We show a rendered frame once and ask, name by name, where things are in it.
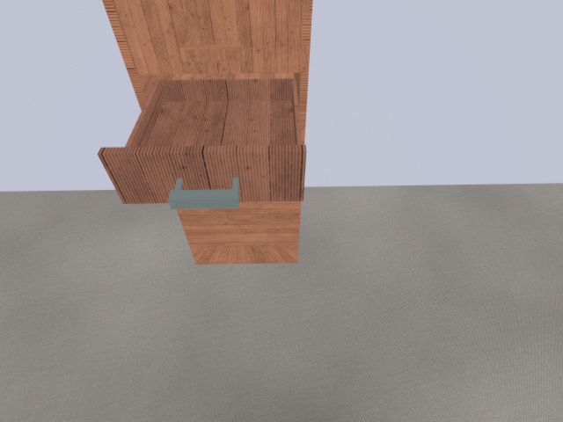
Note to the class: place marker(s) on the cabinet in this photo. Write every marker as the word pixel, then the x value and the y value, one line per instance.
pixel 275 38

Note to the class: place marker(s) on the handle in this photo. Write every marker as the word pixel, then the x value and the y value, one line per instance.
pixel 211 53
pixel 188 199

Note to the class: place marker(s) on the drawer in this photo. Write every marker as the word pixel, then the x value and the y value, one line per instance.
pixel 209 132

